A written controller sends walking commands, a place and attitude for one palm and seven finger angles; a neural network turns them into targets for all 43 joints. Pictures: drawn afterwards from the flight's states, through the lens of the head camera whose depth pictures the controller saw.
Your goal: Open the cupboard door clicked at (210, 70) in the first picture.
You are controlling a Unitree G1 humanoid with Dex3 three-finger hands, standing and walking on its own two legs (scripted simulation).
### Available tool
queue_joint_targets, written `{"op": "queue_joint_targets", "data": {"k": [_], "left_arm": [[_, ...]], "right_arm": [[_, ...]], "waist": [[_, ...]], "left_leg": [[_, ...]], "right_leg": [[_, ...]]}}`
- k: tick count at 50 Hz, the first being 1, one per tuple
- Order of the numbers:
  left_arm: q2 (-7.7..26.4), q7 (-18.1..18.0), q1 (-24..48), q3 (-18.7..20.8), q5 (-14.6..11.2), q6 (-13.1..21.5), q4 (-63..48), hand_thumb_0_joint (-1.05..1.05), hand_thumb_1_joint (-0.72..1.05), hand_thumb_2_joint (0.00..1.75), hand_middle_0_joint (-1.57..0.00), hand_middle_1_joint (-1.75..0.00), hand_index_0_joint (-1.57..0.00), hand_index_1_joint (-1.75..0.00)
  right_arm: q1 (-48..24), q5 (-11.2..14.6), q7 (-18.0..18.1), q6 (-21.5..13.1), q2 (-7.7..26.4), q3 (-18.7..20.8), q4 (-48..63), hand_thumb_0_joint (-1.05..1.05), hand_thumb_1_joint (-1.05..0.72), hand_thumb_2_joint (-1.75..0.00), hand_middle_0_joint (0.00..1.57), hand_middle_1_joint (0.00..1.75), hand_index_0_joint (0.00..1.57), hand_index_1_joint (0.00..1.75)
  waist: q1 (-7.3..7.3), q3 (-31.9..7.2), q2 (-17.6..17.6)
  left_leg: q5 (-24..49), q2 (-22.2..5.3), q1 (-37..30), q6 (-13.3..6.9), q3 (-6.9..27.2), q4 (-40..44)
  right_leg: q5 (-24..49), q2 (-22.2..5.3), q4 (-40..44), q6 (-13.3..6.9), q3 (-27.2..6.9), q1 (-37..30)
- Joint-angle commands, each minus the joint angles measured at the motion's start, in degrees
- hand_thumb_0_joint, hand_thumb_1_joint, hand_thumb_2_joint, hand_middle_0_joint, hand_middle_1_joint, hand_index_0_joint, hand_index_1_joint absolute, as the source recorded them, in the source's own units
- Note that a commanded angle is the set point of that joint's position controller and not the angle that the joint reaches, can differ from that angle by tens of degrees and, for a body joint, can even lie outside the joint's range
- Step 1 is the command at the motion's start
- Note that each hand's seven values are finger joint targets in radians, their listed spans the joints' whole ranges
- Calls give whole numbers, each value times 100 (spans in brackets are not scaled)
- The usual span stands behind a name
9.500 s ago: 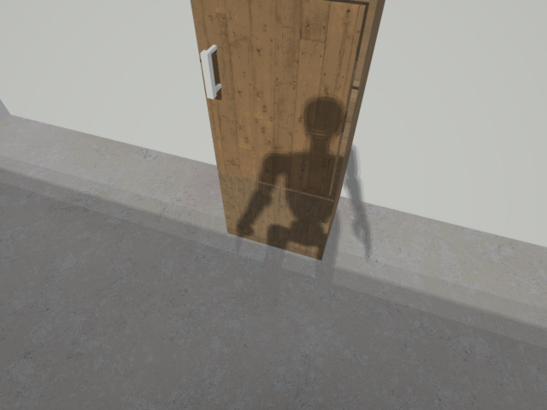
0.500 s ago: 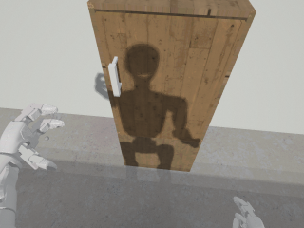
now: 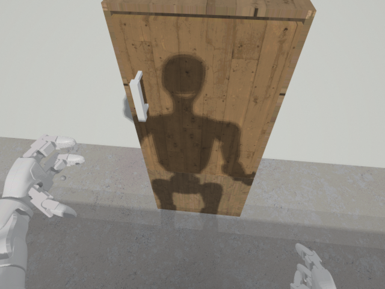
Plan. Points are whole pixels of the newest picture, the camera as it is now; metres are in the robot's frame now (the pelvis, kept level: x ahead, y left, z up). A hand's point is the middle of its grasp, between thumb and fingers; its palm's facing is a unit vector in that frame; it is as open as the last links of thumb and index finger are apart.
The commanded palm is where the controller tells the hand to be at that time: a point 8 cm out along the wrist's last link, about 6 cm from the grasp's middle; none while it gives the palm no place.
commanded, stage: move the hooked fingers beside the handle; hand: left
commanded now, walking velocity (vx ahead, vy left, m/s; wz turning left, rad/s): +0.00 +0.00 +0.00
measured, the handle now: (141, 97) +0.57 +0.18 +0.08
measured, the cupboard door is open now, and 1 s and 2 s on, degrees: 0 0 0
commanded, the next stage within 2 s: none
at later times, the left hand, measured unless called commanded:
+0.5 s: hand (78, 149) +0.37 +0.27 +0.09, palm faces -0.02 -1.00 +0.00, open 14.0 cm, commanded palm +0.34 +0.32 +0.09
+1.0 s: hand (92, 127) +0.43 +0.27 +0.09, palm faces -0.05 -1.00 +0.00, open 14.0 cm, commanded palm +0.41 +0.32 +0.09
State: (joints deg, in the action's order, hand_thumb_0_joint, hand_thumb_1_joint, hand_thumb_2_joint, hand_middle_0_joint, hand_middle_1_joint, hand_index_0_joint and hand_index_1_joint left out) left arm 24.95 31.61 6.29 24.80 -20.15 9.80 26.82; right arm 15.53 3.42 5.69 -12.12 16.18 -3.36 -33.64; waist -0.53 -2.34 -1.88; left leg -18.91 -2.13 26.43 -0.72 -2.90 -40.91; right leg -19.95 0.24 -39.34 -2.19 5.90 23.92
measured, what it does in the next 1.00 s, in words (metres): stands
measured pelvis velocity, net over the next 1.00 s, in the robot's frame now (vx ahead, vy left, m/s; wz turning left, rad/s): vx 0.00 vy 0.03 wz -0.02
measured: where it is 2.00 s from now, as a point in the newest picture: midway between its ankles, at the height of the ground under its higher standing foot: outside the picture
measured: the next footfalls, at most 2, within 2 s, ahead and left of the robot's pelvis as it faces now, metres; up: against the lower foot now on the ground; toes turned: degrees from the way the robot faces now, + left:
none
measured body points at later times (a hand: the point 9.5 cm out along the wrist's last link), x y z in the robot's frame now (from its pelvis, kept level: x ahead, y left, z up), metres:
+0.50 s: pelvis +0.00 +0.01 +0.00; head +0.05 +0.01 +0.44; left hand +0.36 +0.33 +0.09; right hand +0.11 -0.26 -0.10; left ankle +0.02 +0.11 -0.72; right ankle +0.00 -0.09 -0.72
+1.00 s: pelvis +0.00 +0.03 -0.01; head +0.07 +0.04 +0.43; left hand +0.43 +0.32 +0.09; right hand +0.07 -0.24 -0.11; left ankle +0.02 +0.11 -0.72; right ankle +0.00 -0.09 -0.72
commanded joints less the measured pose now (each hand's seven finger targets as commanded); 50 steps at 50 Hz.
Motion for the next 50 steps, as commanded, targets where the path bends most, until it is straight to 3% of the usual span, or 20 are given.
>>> {"op": "queue_joint_targets", "data": {"k": [1, 3, 6, 10, 15, 18, 19, 20, 22, 25, 29, 35, 36, 37, 40, 42, 44, 46, 48, 50], "left_arm": [[1809, -52, 2285, 536, -138, 487, -1091, 0, -50, 30, -30, -120, -30, -120], [1833, -81, 2350, 549, -76, 535, -771, 0, -50, 30, -30, -120, -30, -120], [1724, -25, 2756, 295, -21, 560, -753, 0, -50, 30, -30, -120, -30, -120], [1857, 4, 2772, 377, 8, 464, -157, 0, -50, 30, -30, -120, -30, -120], [2134, -38, 2562, 685, 17, 443, 106, 0, -50, 30, -30, -120, -30, -120], [1838, -77, 2999, 360, 82, 521, -14, 0, -50, 30, -30, -120, -30, -120], [1967, -123, 3035, 475, 110, 558, 23, 0, -50, 30, -30, -120, -30, -120], [1913, -117, 3166, 400, 79, 576, 74, 0, -50, 30, -30, -120, -30, -120], [2018, -138, 3337, 462, 134, 627, 234, 0, -50, 30, -30, -120, -30, -120], [2060, -131, 3616, 435, 164, 713, 216, 0, -50, 30, -30, -120, -30, -120], [2084, -152, 3857, 394, 273, 768, 491, 0, -50, 30, -30, -120, -30, -120], [1892, -176, 4373, 146, 303, 759, 917, 0, -50, 30, -30, -120, -30, -120], [2007, -195, 4393, 223, 345, 764, 954, 0, -50, 30, -30, -120, -30, -120], [1850, -204, 4444, 67, 371, 747, 1038, 0, -50, 30, -30, -120, -30, -120], [2107, -308, 4681, 260, 422, 803, 1300, 0, -50, 30, -30, -120, -30, -120], [2032, -359, 4910, 153, 497, 816, 1535, 0, -50, 30, -30, -120, -30, -120], [2029, -411, 5286, 58, 597, 904, 1542, 0, -50, 30, -30, -120, -30, -120], [2303, -456, 5470, 239, 650, 1007, 1526, 0, -50, 30, -30, -120, -30, -120], [2204, -481, 5527, 166, 671, 1096, 1506, 0, -50, 30, -30, -120, -30, -120], [2282, -479, 5503, 254, 632, 1141, 1652, 0, -50, 30, -30, -120, -30, -120]], "right_arm": [[-239, 6, 96, -277, 805, 338, 718, 0, -90, -90, 20, 30, 20, 30], [-161, 16, 121, -265, 814, 354, 645, 0, -90, -90, 20, 30, 20, 30], [-150, 20, 131, -259, 810, 348, 627, 0, -90, -90, 20, 30, 20, 30], [-45, 7, 112, -179, 868, 344, 584, 0, -90, -90, 20, 30, 20, 30], [50, -13, 17, -59, 910, 378, 700, 0, -90, -90, 20, 30, 20, 30], [85, 9, -17, 3, 872, 395, 713, 0, -90, -90, 20, 30, 20, 30], [135, 3, -14, 24, 886, 418, 697, 0, -90, -90, 20, 30, 20, 30], [150, -12, -16, 49, 904, 401, 704, 0, -90, -90, 20, 30, 20, 30], [240, -8, -13, 99, 925, 422, 650, 0, -90, -90, 20, 30, 20, 30], [330, -22, -3, 156, 951, 440, 617, 0, -90, -90, 20, 30, 20, 30], [411, -31, -2, 230, 946, 444, 532, 0, -90, -90, 20, 30, 20, 30], [543, -55, -29, 359, 979, 429, 496, 0, -90, -90, 20, 30, 20, 30], [566, -52, -39, 383, 990, 451, 487, 0, -90, -90, 20, 30, 20, 30], [570, -52, -54, 405, 983, 439, 491, 0, -90, -90, 20, 30, 20, 30], [658, -77, -70, 490, 1034, 445, 466, 0, -90, -90, 20, 30, 20, 30], [690, -82, -89, 546, 1020, 435, 443, 0, -90, -90, 20, 30, 20, 30], [731, -90, -95, 585, 1019, 440, 406, 0, -90, -90, 20, 30, 20, 30], [813, -122, -114, 625, 1047, 458, 386, 0, -90, -90, 20, 30, 20, 30], [853, -132, -134, 653, 1028, 457, 371, 0, -90, -90, 20, 30, 20, 30], [908, -139, -143, 705, 1056, 455, 358, 0, -90, -90, 20, 30, 20, 30]], "waist": [[176, -1094, -198], [184, -1135, -131], [208, -1510, -465], [171, -1433, -87], [29, -1633, 10], [172, -1588, -315], [167, -1566, -360], [211, -1488, -116], [250, -1600, -51], [262, -1854, -191], [309, -1847, -475], [385, -1872, -278], [363, -1947, -365], [402, -1934, -439], [391, -1870, -209], [478, -1885, -165], [525, -1948, -444], [491, -2259, -575], [501, -2413, -700], [497, -2409, -492]], "left_leg": [[767, 208, -507, -116, 307, 418], [751, 207, -502, -117, 307, 412], [897, 222, -673, -130, 301, 361], [992, 209, -458, -125, 330, 340], [1317, 213, -339, -123, 296, 316], [1197, 202, -496, -122, 277, 347], [1132, 189, -518, -116, 295, 357], [1164, 184, -453, -137, 297, 321], [1151, 181, -417, -143, 299, 315], [1305, 173, -585, -139, 332, 279], [1335, 157, -673, -114, 375, 277], [1579, 121, -719, -93, 461, 223], [1671, 102, -777, -77, 472, 217], [1597, 103, -817, -67, 478, 222], [1523, 85, -670, -60, 537, 204], [1348, 90, -570, -79, 496, 185], [1401, 78, -658, -56, 526, 159], [1597, 62, -831, -31, 568, 84], [1776, 40, -1007, -7, 597, 45], [1895, 27, -927, -15, 624, 10]], "right_leg": [[879, 5, 695, 132, -705, -236], [881, -3, 669, 138, -673, -221], [1081, -19, 595, 114, -700, -291], [1273, -2, 514, 105, -642, -304], [1736, 8, 352, 95, -582, -511], [1568, 41, 376, 100, -536, -187], [1434, 53, 386, 88, -514, -108], [1481, 73, 375, 81, -525, -131], [1517, 64, 355, 105, -544, -164], [1586, 84, 285, 67, -511, -143], [1505, 95, 278, 59, -457, 96], [1580, 135, 187, 31, -366, 287], [1617, 135, 169, 35, -361, 315], [1519, 135, 178, 42, -352, 432], [1390, 151, 138, 15, -326, 475], [1324, 137, 131, 57, -340, 544], [1274, 127, 89, 51, -340, 696], [1330, 148, 28, 38, -355, 690], [1370, 157, 10, 38, -345, 758], [1433, 192, -24, 24, -331, 729]]}}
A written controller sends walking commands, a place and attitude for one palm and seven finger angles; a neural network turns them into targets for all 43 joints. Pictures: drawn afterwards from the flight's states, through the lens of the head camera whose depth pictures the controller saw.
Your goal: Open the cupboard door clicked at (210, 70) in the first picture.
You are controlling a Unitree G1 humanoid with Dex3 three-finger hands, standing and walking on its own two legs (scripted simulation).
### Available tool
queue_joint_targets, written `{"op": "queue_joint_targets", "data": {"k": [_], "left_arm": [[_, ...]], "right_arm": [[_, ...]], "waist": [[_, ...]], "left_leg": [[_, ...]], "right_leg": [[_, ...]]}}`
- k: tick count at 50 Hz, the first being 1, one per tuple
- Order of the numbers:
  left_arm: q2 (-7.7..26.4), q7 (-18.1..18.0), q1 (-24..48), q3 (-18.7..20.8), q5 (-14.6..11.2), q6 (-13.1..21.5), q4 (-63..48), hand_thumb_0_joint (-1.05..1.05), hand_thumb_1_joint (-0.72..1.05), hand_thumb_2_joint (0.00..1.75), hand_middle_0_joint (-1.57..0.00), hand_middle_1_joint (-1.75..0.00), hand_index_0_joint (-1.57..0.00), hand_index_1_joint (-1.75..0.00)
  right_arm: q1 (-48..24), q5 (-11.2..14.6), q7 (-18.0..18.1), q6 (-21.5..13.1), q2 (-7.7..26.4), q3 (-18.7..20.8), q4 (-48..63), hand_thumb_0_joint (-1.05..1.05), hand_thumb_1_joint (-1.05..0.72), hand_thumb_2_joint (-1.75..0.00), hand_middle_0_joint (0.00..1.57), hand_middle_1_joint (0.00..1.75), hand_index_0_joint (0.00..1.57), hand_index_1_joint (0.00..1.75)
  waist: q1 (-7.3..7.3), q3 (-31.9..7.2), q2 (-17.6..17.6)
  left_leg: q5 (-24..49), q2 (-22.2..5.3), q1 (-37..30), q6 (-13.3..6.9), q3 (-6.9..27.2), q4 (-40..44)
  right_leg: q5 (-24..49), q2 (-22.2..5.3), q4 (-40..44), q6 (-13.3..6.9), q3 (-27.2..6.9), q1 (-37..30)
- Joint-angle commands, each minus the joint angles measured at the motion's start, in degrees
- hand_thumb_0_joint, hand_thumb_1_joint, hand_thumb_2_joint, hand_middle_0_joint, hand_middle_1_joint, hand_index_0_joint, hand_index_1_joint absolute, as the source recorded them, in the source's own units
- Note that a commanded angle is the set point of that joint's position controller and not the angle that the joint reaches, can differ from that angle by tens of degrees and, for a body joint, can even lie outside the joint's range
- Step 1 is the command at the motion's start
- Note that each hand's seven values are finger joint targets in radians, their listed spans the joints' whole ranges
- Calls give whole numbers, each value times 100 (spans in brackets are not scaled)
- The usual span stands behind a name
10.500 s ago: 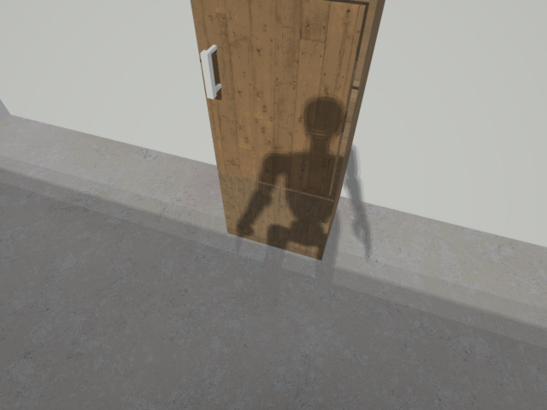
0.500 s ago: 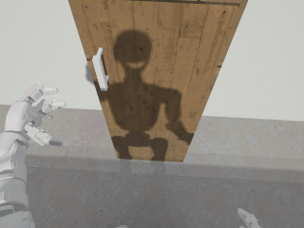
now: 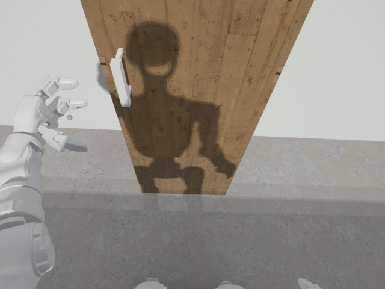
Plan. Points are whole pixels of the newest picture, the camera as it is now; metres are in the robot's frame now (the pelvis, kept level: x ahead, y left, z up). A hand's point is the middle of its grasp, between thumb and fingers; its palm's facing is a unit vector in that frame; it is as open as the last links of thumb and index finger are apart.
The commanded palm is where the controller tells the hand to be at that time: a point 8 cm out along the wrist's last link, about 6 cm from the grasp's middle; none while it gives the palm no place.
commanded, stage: move the hooked fingers beside the handle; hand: left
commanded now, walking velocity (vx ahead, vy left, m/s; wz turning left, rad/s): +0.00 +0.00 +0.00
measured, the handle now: (123, 78) +0.56 +0.17 +0.09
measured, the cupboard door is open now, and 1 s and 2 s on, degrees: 0 0 0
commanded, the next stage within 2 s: slide the fingers in behind the handle in 1.42 s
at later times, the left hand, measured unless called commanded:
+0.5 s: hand (84, 90) +0.50 +0.24 +0.10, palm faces -0.03 -1.00 -0.01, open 14.0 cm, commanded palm +0.49 +0.29 +0.09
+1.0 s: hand (80, 90) +0.50 +0.25 +0.10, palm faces -0.03 -1.00 +0.00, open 14.0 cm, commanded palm +0.48 +0.29 +0.09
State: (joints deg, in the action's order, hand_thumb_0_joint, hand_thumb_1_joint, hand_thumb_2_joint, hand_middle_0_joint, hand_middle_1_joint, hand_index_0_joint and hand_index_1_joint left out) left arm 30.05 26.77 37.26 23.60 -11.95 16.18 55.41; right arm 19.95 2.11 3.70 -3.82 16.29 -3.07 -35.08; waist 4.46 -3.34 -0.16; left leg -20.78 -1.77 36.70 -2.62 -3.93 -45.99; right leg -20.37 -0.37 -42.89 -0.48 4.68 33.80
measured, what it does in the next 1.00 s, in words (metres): stands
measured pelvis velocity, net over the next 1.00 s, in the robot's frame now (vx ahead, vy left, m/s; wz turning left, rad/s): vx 0.02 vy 0.00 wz -0.02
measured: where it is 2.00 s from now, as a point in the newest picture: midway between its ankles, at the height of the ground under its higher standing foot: outside the picture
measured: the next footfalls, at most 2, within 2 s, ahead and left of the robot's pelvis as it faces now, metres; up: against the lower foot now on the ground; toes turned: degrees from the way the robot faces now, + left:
none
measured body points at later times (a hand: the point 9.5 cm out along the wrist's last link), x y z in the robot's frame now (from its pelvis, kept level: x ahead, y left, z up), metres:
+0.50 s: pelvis +0.00 -0.01 -0.01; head +0.12 +0.01 +0.42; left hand +0.50 +0.29 +0.10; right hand -0.01 -0.28 -0.11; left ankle +0.02 +0.09 -0.71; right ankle +0.00 -0.12 -0.71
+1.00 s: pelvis +0.02 +0.00 -0.01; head +0.13 +0.02 +0.43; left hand +0.50 +0.30 +0.10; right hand +0.03 -0.27 -0.11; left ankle +0.02 +0.09 -0.71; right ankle +0.00 -0.12 -0.71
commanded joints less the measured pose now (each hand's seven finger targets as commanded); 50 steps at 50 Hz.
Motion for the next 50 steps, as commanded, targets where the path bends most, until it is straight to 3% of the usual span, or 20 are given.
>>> {"op": "queue_joint_targets", "data": {"k": [1, 2, 5, 9, 13, 16, 18, 23, 25, 26, 27, 28, 31, 33, 37, 39, 41, 44, 47, 50], "left_arm": [[1815, 2, 2498, 383, -156, 497, -1109, 0, -50, 30, -30, -120, -30, -120], [1601, 21, 2616, 175, -137, 457, -901, 0, -50, 30, -30, -120, -30, -120], [1803, 8, 2873, 269, -73, 393, -384, 0, -50, 30, -30, -120, -30, -120], [1915, -36, 3323, 191, 101, 431, -203, 0, -50, 30, -30, -120, -30, -120], [2238, -63, 3702, 360, 131, 557, 42, 0, -50, 30, -30, -120, -30, -120], [2828, -30, 3863, 698, 215, 580, 121, 0, -50, 30, -30, -120, -30, -120], [2565, 2, 3930, 431, 294, 534, 214, 0, -50, 30, -30, -120, -30, -120], [2712, 9, 4158, 428, 374, 420, 373, 0, -50, 30, -30, -120, -30, -120], [2730, 7, 4210, 499, 319, 382, 519, 0, -50, 30, -30, -120, -30, -120], [2950, 8, 4315, 621, 332, 394, 410, 0, -50, 30, -30, -120, -30, -120], [2928, 24, 4230, 606, 352, 359, 549, 0, -50, 30, -30, -120, -30, -120], [3033, 23, 4148, 700, 357, 345, 592, 0, -50, 30, -30, -120, -30, -120], [3096, 41, 3847, 766, 419, 420, 316, 0, -50, 30, -30, -120, -30, -120], [2980, 63, 3521, 749, 410, 410, 298, 0, -50, 30, -30, -120, -30, -120], [2945, 110, 3479, 795, 281, 358, 222, 0, -50, 30, -30, -120, -30, -120], [2992, 114, 3529, 858, 247, 413, -32, 0, -50, 30, -30, -120, -30, -120], [2912, 79, 3688, 825, 236, 547, -439, 0, -50, 30, -30, -120, -30, -120], [2651, 33, 3670, 678, 201, 570, -260, 0, -50, 30, -30, -120, -30, -120], [2148, 61, 3668, 324, 148, 532, -454, 0, -50, 30, -30, -120, -30, -120], [2050, 43, 3419, 299, 111, 406, -186, 0, -50, 30, -30, -120, -30, -120]], "right_arm": [[470, -3, 51, -98, 1044, 427, 473, 0, -90, -90, 20, 30, 20, 30], [467, 9, 47, -75, 1027, 409, 446, 0, -90, -90, 20, 30, 20, 30], [583, 3, 69, 10, 1086, 401, 379, 0, -90, -90, 20, 30, 20, 30], [716, -33, 65, 77, 1101, 404, 325, 0, -90, -90, 20, 30, 20, 30], [867, -51, 68, 154, 1148, 392, 243, 0, -90, -90, 20, 30, 20, 30], [981, -64, 86, 232, 1184, 377, 255, 0, -90, -90, 20, 30, 20, 30], [1018, -63, 65, 272, 1137, 365, 236, 0, -90, -90, 20, 30, 20, 30], [1212, -92, 54, 405, 1194, 374, 220, 0, -90, -90, 20, 30, 20, 30], [1288, -107, 52, 434, 1208, 374, 215, 0, -90, -90, 20, 30, 20, 30], [1333, -106, 60, 462, 1225, 387, 208, 0, -90, -90, 20, 30, 20, 30], [1354, -105, 51, 479, 1217, 381, 220, 0, -90, -90, 20, 30, 20, 30], [1392, -115, 46, 502, 1223, 378, 226, 0, -90, -90, 20, 30, 20, 30], [1419, -137, 7, 582, 1195, 396, 316, 0, -90, -90, 20, 30, 20, 30], [1403, -146, -44, 640, 1165, 402, 374, 0, -90, -90, 20, 30, 20, 30], [1374, -118, -55, 746, 1182, 431, 437, 0, -90, -90, 20, 30, 20, 30], [1354, -118, -57, 758, 1179, 448, 471, 0, -90, -90, 20, 30, 20, 30], [1346, -134, -64, 767, 1141, 464, 447, 0, -90, -90, 20, 30, 20, 30], [1302, -125, -72, 772, 1116, 467, 347, 0, -90, -90, 20, 30, 20, 30], [1234, -121, -85, 751, 1080, 482, 323, 0, -90, -90, 20, 30, 20, 30], [1216, -115, -77, 762, 1102, 469, 305, 0, -90, -90, 20, 30, 20, 30]], "waist": [[39, -2273, -664], [121, -2085, -714], [171, -1764, -473], [294, -1984, -742], [398, -2196, -496], [324, -2550, -652], [398, -2510, -978], [506, -2510, -978], [566, -2470, -727], [563, -2682, -651], [552, -2685, -781], [537, -2658, -616], [363, -3006, -1014], [296, -2917, -1099], [355, -2706, -746], [324, -2803, -856], [320, -3102, -1351], [435, -2746, -994], [432, -2865, -1418], [418, -2656, -1000]], "left_leg": [[1995, -21, -1918, 172, 711, 522], [1795, -9, -1828, 160, 696, 535], [1464, 9, -1416, 108, 686, 522], [1357, 12, -1442, 100, 682, 438], [1337, -2, -1266, 73, 682, 297], [1555, 24, -1068, 51, 623, 183], [1639, 24, -1171, 61, 596, 136], [1712, -19, -1151, 57, 649, 65], [1783, -21, -1068, 17, 628, 0], [1844, -30, -1016, 8, 613, -13], [1860, -8, -980, 9, 578, -27], [1886, -15, -866, -3, 567, -39], [2362, -14, -1177, 38, 565, -74], [2481, -26, -1222, 51, 527, -85], [2360, -28, -1062, 10, 512, -42], [2397, -19, -1144, 10, 510, -35], [2916, -51, -1704, 57, 563, -109], [2758, -91, -1652, 63, 624, -108], [3129, -108, -2082, 110, 670, -119], [3080, -112, -1897, 104, 718, -73]], "right_leg": [[1446, 251, 339, -126, -209, -216], [1315, 244, 371, -117, -208, -79], [1161, 246, 378, -128, -215, -34], [1067, 228, 335, -98, -263, 160], [1109, 259, 281, -70, -317, 109], [1432, 261, 162, -69, -387, -203], [1451, 266, 164, -64, -376, 19], [1408, 302, 149, -55, -335, 248], [1518, 333, 153, -49, -350, 201], [1652, 324, 143, -16, -381, 29], [1710, 326, 151, -22, -398, 19], [1790, 329, 141, -16, -397, -74], [2070, 340, 29, -46, -366, -98], [2130, 358, 39, -53, -337, -65], [2146, 388, 82, -33, -313, -129], [2189, 387, 71, -41, -322, -195], [2299, 402, 34, -65, -303, 29], [2092, 423, 86, -48, -256, 206], [2057, 405, 107, -66, -226, 419], [2013, 402, 99, -79, -172, 376]]}}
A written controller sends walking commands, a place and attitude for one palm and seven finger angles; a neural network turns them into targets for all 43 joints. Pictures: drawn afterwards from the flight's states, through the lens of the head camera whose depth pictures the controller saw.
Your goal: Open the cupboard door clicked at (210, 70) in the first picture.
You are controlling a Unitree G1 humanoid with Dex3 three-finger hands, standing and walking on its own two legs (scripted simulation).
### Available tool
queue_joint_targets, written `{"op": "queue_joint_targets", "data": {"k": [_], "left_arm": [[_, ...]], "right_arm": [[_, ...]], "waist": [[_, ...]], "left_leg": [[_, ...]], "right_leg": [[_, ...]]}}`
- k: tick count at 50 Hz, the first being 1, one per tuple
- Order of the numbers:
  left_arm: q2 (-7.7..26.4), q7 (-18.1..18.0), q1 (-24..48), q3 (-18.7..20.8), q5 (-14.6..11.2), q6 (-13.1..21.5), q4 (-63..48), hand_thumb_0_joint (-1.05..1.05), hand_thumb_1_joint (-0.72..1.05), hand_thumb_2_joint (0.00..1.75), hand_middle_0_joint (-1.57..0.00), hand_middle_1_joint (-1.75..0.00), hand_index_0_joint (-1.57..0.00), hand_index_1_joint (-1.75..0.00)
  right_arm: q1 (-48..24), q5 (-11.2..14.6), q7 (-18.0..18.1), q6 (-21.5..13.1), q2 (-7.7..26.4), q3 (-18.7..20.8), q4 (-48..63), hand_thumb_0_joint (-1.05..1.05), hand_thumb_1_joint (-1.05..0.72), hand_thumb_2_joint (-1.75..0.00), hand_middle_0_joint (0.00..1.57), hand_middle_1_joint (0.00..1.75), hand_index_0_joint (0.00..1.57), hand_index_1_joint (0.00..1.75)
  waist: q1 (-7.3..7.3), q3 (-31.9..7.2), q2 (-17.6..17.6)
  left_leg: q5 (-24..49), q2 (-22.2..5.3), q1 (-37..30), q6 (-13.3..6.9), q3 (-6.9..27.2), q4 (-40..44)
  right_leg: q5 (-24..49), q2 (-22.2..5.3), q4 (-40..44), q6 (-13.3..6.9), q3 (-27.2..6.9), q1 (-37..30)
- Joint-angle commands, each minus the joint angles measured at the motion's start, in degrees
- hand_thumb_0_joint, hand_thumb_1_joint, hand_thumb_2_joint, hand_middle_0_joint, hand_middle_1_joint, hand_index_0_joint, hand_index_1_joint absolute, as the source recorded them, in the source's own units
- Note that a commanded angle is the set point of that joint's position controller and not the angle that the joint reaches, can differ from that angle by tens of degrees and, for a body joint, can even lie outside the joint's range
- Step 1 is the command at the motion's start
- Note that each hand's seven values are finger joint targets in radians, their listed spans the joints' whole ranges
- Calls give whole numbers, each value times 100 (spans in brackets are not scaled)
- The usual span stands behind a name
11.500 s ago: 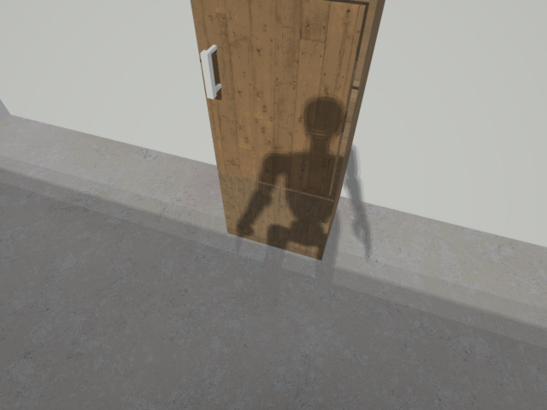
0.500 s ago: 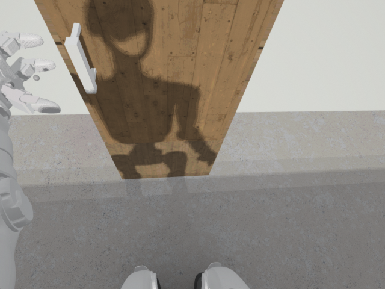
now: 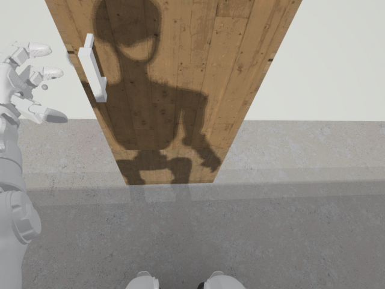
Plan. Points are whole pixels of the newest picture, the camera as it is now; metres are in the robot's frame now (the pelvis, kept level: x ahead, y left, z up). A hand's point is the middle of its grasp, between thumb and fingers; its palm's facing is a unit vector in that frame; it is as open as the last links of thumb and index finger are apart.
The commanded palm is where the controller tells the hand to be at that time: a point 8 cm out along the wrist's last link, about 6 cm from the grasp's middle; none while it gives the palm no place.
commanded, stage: move the hooked fingers beside the handle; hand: left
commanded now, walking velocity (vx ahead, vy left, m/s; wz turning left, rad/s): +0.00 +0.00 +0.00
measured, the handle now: (95, 70) +0.54 +0.18 +0.10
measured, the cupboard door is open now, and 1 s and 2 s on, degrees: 0 0 0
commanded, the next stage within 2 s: slide the fingers in behind the handle in 0.42 s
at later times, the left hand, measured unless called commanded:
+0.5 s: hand (56, 89) +0.48 +0.24 +0.10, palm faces +0.00 -1.00 -0.02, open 14.0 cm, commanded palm +0.46 +0.29 +0.10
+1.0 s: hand (71, 85) +0.49 +0.22 +0.10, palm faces -0.01 -1.00 +0.00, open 14.0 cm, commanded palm +0.46 +0.26 +0.10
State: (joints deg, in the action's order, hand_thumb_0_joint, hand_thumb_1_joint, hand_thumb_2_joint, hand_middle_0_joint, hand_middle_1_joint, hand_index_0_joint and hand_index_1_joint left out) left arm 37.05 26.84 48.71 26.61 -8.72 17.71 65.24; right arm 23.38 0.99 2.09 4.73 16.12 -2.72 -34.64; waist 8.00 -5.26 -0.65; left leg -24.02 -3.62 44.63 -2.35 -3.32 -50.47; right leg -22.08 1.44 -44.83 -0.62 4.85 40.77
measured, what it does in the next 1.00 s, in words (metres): stands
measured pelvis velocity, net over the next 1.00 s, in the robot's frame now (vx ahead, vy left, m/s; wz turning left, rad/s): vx -0.01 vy -0.01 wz -0.01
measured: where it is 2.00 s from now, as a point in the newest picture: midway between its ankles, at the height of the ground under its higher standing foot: outside the picture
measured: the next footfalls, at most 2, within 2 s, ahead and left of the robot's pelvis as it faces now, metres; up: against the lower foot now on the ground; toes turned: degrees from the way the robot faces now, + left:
none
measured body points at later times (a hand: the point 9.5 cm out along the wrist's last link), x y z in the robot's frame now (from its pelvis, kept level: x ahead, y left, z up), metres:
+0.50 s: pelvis -0.02 +0.00 -0.01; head +0.10 +0.02 +0.43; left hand +0.47 +0.30 +0.10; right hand -0.01 -0.27 -0.11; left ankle +0.00 +0.09 -0.70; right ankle -0.01 -0.12 -0.70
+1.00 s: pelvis -0.01 -0.01 +0.00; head +0.10 +0.01 +0.43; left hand +0.48 +0.27 +0.10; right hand -0.01 -0.27 -0.11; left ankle +0.00 +0.09 -0.70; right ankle -0.01 -0.12 -0.70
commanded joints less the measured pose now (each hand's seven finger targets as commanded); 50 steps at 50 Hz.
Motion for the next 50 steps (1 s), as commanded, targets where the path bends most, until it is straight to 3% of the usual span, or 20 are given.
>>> {"op": "queue_joint_targets", "data": {"k": [1, 5, 9, 10, 12, 13, 14, 15, 17, 19, 23, 26, 27, 30, 32, 34, 36, 39, 47, 50], "left_arm": [[1245, 26, 2107, -48, -206, 168, -949, 0, -50, 30, -30, -120, -30, -120], [1385, -135, 2279, 46, -174, 178, -919, 0, -50, 30, -30, -120, -30, -120], [1633, -311, 2842, 107, -24, 435, -1223, 0, -50, 30, -30, -120, -30, -120], [1619, -339, 3028, 84, -32, 561, -1470, 0, -50, 30, -30, -120, -30, -120], [1516, -355, 2985, 46, -24, 670, -1585, 0, -50, 30, -30, -120, -30, -120], [1501, -346, 2980, 44, -44, 678, -1541, 0, -50, 30, -30, -120, -30, -120], [1445, -322, 2769, 31, -46, 607, -1255, 0, -50, 30, -30, -120, -30, -120], [1438, -299, 2709, 42, -87, 516, -953, 0, -50, 30, -30, -120, -30, -120], [1472, -248, 2847, -98, -11, 260, -431, 0, -50, 30, -30, -120, -30, -120], [1445, -240, 2878, -214, 69, 101, -230, 0, -50, 30, -30, -120, -30, -120], [1807, -306, 3120, 38, 108, 373, -778, 0, -50, 30, -30, -120, -30, -120], [1768, -301, 3222, 103, 8, 612, -1037, 0, -50, 30, -30, -120, -30, -120], [1627, -287, 3147, 32, -9, 594, -884, 0, -50, 30, -30, -120, -30, -120], [1830, -290, 2946, 202, -1, 426, -576, 0, -50, 30, -30, -120, -30, -120], [1631, -316, 2792, 19, 79, 271, -482, 0, -50, 30, -30, -120, -30, -120], [1661, -378, 2832, 2, 131, 249, -749, 0, -50, 30, -30, -120, -30, -120], [1812, -457, 2856, 170, 108, 336, -982, 0, -50, 30, -30, -120, -30, -120], [1436, -513, 2907, -10, 20, 413, -1059, 0, -50, 30, -30, -120, -30, -120], [1293, -584, 2475, 23, 18, 370, -1116, 0, -50, 30, -30, -120, -30, -120], [1024, -606, 2501, -135, -32, 352, -1243, 0, -50, 30, -30, -120, -30, -120]], "right_arm": [[833, 7, 78, -86, 1101, 430, 285, 0, -90, -90, 20, 30, 20, 30], [778, 4, 84, -93, 1117, 400, 363, 0, -90, -90, 20, 30, 20, 30], [715, -5, 97, -133, 1101, 388, 369, 0, -90, -90, 20, 30, 20, 30], [700, -17, 101, -150, 1082, 382, 368, 0, -90, -90, 20, 30, 20, 30], [687, -21, 75, -183, 1063, 395, 330, 0, -90, -90, 20, 30, 20, 30], [700, -22, 82, -190, 1076, 398, 283, 0, -90, -90, 20, 30, 20, 30], [678, -6, 78, -187, 1075, 385, 287, 0, -90, -90, 20, 30, 20, 30], [718, -2, 96, -177, 1104, 370, 261, 0, -90, -90, 20, 30, 20, 30], [693, 39, 132, -169, 1137, 327, 224, 0, -90, -90, 20, 30, 20, 30], [725, 43, 153, -196, 1165, 314, 256, 0, -90, -90, 20, 30, 20, 30], [848, -12, 158, -236, 1168, 332, 294, 0, -90, -90, 20, 30, 20, 30], [900, -33, 120, -249, 1159, 356, 256, 0, -90, -90, 20, 30, 20, 30], [897, -29, 110, -245, 1149, 350, 251, 0, -90, -90, 20, 30, 20, 30], [949, -10, 125, -223, 1186, 352, 223, 0, -90, -90, 20, 30, 20, 30], [936, 4, 116, -197, 1147, 345, 255, 0, -90, -90, 20, 30, 20, 30], [947, -7, 101, -200, 1140, 363, 274, 0, -90, -90, 20, 30, 20, 30], [993, -25, 93, -192, 1141, 381, 299, 0, -90, -90, 20, 30, 20, 30], [954, -16, 62, -210, 1095, 390, 286, 0, -90, -90, 20, 30, 20, 30], [919, -19, 9, -197, 1055, 414, 296, 0, -90, -90, 20, 30, 20, 30], [884, -14, 3, -180, 1022, 423, 328, 0, -90, -90, 20, 30, 20, 30]], "waist": [[59, -2327, -839], [67, -2101, -521], [108, -2352, -776], [79, -2493, -1133], [53, -2840, -1390], [78, -2839, -1224], [47, -2682, -1157], [132, -2488, -809], [239, -1921, -579], [265, -1687, -600], [178, -2464, -834], [176, -2782, -940], [187, -2703, -897], [166, -2448, -643], [141, -2266, -842], [113, -2356, -1018], [95, -2606, -884], [164, -2464, -792], [16, -2562, -913], [80, -2456, -698]], "left_leg": [[3270, 80, -2574, 65, 612, 383], [2870, 131, -2189, 26, 584, 420], [2564, 142, -2220, 51, 598, 389], [2800, 141, -2450, 95, 652, 357], [3014, 105, -2862, 152, 701, 312], [3034, 81, -2871, 165, 745, 318], [2817, 96, -2690, 153, 709, 346], [2649, 107, -2459, 95, 698, 361], [1939, 142, -1828, 39, 640, 458], [1582, 173, -1568, 15, 633, 514], [2006, 151, -1965, 53, 669, 388], [2258, 122, -2275, 73, 697, 324], [2111, 140, -2162, 66, 680, 334], [1892, 164, -1765, 4, 609, 369], [1851, 172, -1726, 15, 572, 423], [1935, 165, -1834, 22, 558, 418], [2177, 150, -1978, 19, 582, 387], [2094, 153, -1961, 14, 547, 406], [2576, 163, -2122, 35, 503, 381], [2685, 167, -2096, 6, 486, 377]], "right_leg": [[2169, 213, 303, -43, -190, -293], [2106, 193, 276, -50, -205, -429], [1949, 170, 220, -39, -277, -426], [1944, 174, 163, -77, -261, -345], [1899, 189, 177, -76, -265, -219], [1885, 193, 179, -75, -245, -226], [1784, 195, 199, -76, -234, -247], [1784, 207, 225, -73, -227, -297], [1520, 165, 305, -34, -255, -291], [1277, 135, 339, -39, -273, -200], [1480, 152, 209, -54, -303, -283], [1576, 199, 177, -63, -295, -251], [1486, 201, 191, -57, -291, -257], [1514, 190, 238, -48, -323, -474], [1478, 169, 269, -40, -300, -362], [1513, 170, 282, -43, -308, -351], [1689, 196, 246, -41, -308, -455], [1714, 211, 296, -30, -313, -486], [2118, 201, 234, -45, -295, -622], [2272, 209, 233, -42, -287, -683]]}}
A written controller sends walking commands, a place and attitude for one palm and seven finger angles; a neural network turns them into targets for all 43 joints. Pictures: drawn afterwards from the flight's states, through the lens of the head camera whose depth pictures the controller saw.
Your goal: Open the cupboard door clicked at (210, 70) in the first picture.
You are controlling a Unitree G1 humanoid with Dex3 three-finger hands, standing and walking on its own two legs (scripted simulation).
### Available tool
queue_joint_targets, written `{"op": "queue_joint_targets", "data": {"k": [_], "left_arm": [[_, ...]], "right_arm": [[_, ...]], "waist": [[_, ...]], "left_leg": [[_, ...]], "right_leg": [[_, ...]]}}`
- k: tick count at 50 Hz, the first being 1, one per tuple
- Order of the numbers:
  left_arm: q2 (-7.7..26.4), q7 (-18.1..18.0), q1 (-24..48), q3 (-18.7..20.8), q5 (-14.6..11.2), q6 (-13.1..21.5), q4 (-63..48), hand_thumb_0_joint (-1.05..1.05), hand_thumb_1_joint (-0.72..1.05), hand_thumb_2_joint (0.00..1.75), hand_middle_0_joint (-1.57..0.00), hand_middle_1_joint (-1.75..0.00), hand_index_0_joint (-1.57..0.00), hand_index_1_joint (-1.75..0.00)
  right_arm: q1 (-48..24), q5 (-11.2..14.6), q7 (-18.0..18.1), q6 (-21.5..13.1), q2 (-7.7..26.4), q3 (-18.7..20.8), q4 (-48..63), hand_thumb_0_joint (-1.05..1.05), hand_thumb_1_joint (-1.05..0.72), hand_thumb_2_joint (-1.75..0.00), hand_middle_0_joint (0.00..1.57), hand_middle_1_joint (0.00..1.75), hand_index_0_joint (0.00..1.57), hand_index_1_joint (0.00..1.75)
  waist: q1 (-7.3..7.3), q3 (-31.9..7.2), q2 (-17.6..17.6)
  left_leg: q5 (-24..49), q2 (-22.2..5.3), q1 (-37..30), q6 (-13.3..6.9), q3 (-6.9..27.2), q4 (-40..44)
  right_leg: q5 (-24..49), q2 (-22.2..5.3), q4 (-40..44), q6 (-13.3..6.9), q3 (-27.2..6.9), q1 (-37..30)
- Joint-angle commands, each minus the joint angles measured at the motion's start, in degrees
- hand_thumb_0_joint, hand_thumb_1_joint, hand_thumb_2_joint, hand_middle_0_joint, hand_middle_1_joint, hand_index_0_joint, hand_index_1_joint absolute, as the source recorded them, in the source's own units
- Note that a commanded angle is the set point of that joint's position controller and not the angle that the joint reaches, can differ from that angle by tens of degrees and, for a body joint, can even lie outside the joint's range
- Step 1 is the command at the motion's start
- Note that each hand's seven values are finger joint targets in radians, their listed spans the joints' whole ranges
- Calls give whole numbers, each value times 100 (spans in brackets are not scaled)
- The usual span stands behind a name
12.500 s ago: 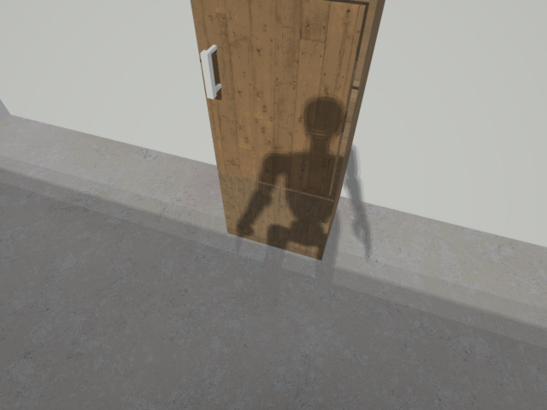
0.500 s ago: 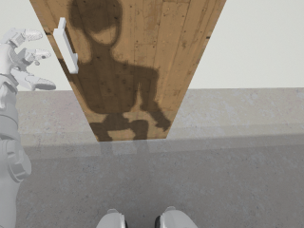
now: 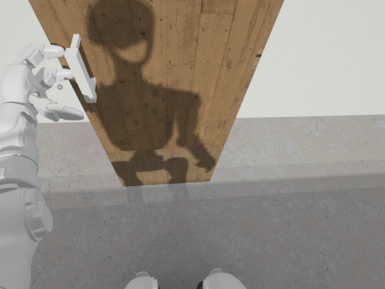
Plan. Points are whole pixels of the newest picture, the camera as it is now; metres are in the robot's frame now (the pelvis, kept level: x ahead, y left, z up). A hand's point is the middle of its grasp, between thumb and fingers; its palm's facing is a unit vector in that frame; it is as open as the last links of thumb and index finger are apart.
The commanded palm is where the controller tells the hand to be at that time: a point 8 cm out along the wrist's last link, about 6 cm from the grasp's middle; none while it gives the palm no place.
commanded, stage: slide the fingers in behind the handle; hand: left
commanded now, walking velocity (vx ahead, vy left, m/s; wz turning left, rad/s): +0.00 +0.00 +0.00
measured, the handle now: (84, 70) +0.54 +0.19 +0.10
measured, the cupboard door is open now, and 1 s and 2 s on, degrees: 0 0 0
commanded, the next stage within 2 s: close the thumb around the handle in 1.12 s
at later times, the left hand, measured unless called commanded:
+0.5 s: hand (84, 89) +0.49 +0.18 +0.10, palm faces +0.01 -1.00 -0.01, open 14.0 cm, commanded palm +0.46 +0.23 +0.10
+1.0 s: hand (93, 87) +0.49 +0.16 +0.10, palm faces +0.01 -1.00 -0.02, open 14.0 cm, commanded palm +0.46 +0.22 +0.10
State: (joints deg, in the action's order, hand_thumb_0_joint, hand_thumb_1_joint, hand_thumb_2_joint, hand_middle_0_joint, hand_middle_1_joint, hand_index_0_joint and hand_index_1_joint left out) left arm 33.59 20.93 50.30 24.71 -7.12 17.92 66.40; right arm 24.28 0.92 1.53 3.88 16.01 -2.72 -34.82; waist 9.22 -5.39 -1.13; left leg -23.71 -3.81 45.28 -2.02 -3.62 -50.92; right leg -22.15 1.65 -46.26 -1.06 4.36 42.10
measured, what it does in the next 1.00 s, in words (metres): stands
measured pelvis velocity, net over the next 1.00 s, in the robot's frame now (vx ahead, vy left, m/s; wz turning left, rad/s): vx -0.01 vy -0.02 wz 0.01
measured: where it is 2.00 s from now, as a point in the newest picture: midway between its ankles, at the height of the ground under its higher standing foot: outside the picture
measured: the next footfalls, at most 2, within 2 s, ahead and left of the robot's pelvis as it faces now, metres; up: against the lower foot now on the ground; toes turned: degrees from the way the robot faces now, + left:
none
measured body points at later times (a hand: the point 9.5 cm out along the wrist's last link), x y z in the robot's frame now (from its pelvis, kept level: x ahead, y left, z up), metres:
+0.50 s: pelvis +0.00 -0.01 +0.00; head +0.09 +0.01 +0.44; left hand +0.48 +0.24 +0.10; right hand +0.02 -0.27 -0.11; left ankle +0.00 +0.09 -0.69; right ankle -0.01 -0.11 -0.69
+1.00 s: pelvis -0.01 -0.02 +0.00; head +0.09 -0.01 +0.44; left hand +0.48 +0.22 +0.11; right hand -0.01 -0.28 -0.11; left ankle +0.00 +0.09 -0.69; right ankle -0.01 -0.11 -0.69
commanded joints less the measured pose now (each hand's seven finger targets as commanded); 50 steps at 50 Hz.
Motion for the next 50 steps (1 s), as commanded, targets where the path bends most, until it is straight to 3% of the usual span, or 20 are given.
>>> {"op": "queue_joint_targets", "data": {"k": [1, 4, 6, 9, 12, 15, 16, 18, 20, 21, 23, 25, 28, 30, 32, 35, 40, 44, 46, 50], "left_arm": [[1249, -24, 2335, -42, -191, 318, -1310, 0, -50, 30, -30, -120, -30, -120], [1032, -103, 2542, -157, -208, 378, -1467, 0, -50, 30, -30, -120, -30, -120], [1145, -168, 2539, -18, -231, 457, -1631, 0, -50, 30, -30, -120, -30, -120], [739, -239, 2524, -297, -223, 457, -1587, 0, -50, 30, -30, -120, -30, -120], [692, -344, 2479, -332, -151, 422, -1449, 0, -50, 30, -30, -120, -30, -120], [847, -476, 2521, -173, -118, 404, -1412, 0, -50, 30, -30, -120, -30, -120], [835, -504, 2534, -206, -78, 420, -1461, 0, -50, 30, -30, -120, -30, -120], [688, -572, 2622, -301, -64, 465, -1519, 0, -50, 30, -30, -120, -30, -120], [819, -648, 2610, -172, -51, 538, -1505, 0, -50, 30, -30, -120, -30, -120], [648, -654, 2760, -326, -52, 566, -1592, 0, -50, 30, -30, -120, -30, -120], [752, -674, 2583, -235, -29, 541, -1298, 0, -50, 30, -30, -120, -30, -120], [636, -693, 2718, -297, -30, 553, -1392, 0, -50, 30, -30, -120, -30, -120], [831, -719, 2687, -177, 18, 539, -1291, 0, -50, 30, -30, -120, -30, -120], [607, -724, 2717, -311, -8, 535, -1226, 0, -50, 30, -30, -120, -30, -120], [824, -749, 2689, -145, -11, 536, -1186, 0, -50, 30, -30, -120, -30, -120], [475, -737, 2776, -425, -17, 570, -1216, 0, -50, 30, -30, -120, -30, -120], [976, -829, 2789, -68, 38, 594, -1153, 0, -50, 30, -30, -120, -30, -120], [640, -823, 2822, -367, 78, 612, -1201, 0, -50, 30, -30, -120, -30, -120], [746, -831, 2853, -259, 76, 686, -1327, 0, -50, 30, -30, -120, -30, -120], [639, -799, 2786, -268, -14, 611, -1130, 0, -50, 30, -30, -120, -30, -120]], "right_arm": [[757, 8, 49, -97, 1031, 427, 348, 0, -90, -90, 20, 30, 20, 30], [739, -7, 39, -121, 1010, 455, 300, 0, -90, -90, 20, 30, 20, 30], [749, -21, 35, -136, 1019, 461, 279, 0, -90, -90, 20, 30, 20, 30], [658, -11, 2, -154, 953, 457, 262, 0, -90, -90, 20, 30, 20, 30], [645, -8, -10, -149, 957, 458, 248, 0, -90, -90, 20, 30, 20, 30], [647, -24, -3, -159, 970, 441, 271, 0, -90, -90, 20, 30, 20, 30], [610, -18, -11, -162, 951, 445, 288, 0, -90, -90, 20, 30, 20, 30], [585, -23, -24, -179, 923, 440, 292, 0, -90, -90, 20, 30, 20, 30], [618, -41, -27, -192, 940, 438, 287, 0, -90, -90, 20, 30, 20, 30], [583, -30, -41, -207, 913, 441, 272, 0, -90, -90, 20, 30, 20, 30], [590, -20, -23, -206, 929, 427, 269, 0, -90, -90, 20, 30, 20, 30], [616, -33, -30, -227, 915, 430, 274, 0, -90, -90, 20, 30, 20, 30], [643, -25, -18, -227, 936, 438, 235, 0, -90, -90, 20, 30, 20, 30], [645, -30, -26, -251, 912, 430, 234, 0, -90, -90, 20, 30, 20, 30], [676, -26, -17, -249, 935, 438, 218, 0, -90, -90, 20, 30, 20, 30], [665, -22, -30, -277, 889, 427, 240, 0, -90, -90, 20, 30, 20, 30], [729, -32, -10, -280, 950, 429, 204, 0, -90, -90, 20, 30, 20, 30], [689, -17, -24, -303, 895, 431, 212, 0, -90, -90, 20, 30, 20, 30], [728, -31, -29, -312, 912, 454, 195, 0, -90, -90, 20, 30, 20, 30], [742, -28, -25, -311, 924, 449, 171, 0, -90, -90, 20, 30, 20, 30]], "waist": [[-28, -2374, -661], [25, -2400, -680], [-34, -2676, -703], [2, -2484, -766], [4, -2404, -656], [-31, -2363, -494], [-72, -2477, -676], [-37, -2458, -634], [-52, -2476, -551], [0, -2545, -619], [-24, -2361, -364], [-23, -2427, -467], [-54, -2414, -454], [22, -2358, -368], [-21, -2391, -309], [46, -2280, -321], [-22, -2322, -267], [35, -2339, -439], [-31, -2541, -609], [38, -2373, -259]], "left_leg": [[2574, 179, -2188, -12, 522, 438], [2566, 168, -2343, 8, 570, 433], [2911, 158, -2538, 22, 604, 391], [2841, 176, -2490, 33, 576, 391], [2744, 178, -2419, 29, 594, 408], [2591, 214, -2223, 3, 578, 430], [2600, 217, -2285, 30, 573, 435], [2560, 211, -2318, 30, 565, 417], [2542, 220, -2260, 20, 589, 407], [2460, 227, -2299, 21, 560, 422], [2176, 252, -1977, 3, 516, 452], [2182, 275, -1999, -10, 509, 457], [2060, 272, -1923, -5, 503, 491], [1955, 285, -1885, -30, 482, 477], [1898, 289, -1760, -33, 446, 498], [1815, 311, -1717, -44, 442, 513], [1669, 326, -1503, -62, 419, 516], [1696, 309, -1682, -41, 410, 517], [1879, 304, -1880, -22, 442, 491], [1853, 313, -1725, -50, 427, 511]], "right_leg": [[2197, 185, 403, 15, -234, -718], [2106, 182, 394, 9, -213, -606], [2301, 182, 333, 1, -220, -691], [2256, 169, 352, 14, -218, -613], [2184, 161, 341, 10, -206, -568], [2197, 151, 326, 4, -219, -737], [2175, 137, 308, 5, -228, -728], [2147, 141, 325, 11, -235, -665], [2149, 153, 299, -7, -233, -749], [2141, 151, 322, 19, -256, -742], [2076, 138, 359, 22, -293, -883], [2119, 137, 346, 9, -295, -933], [2048, 124, 372, 12, -313, -962], [2003, 131, 406, 13, -318, -941], [2029, 120, 428, 36, -364, -1065], [2004, 123, 443, 22, -361, -1055], [1939, 110, 451, 34, -435, -1202], [1917, 108, 466, 42, -413, -1037], [1995, 120, 410, 19, -395, -1015], [2077, 128, 457, 36, -385, -1124]]}}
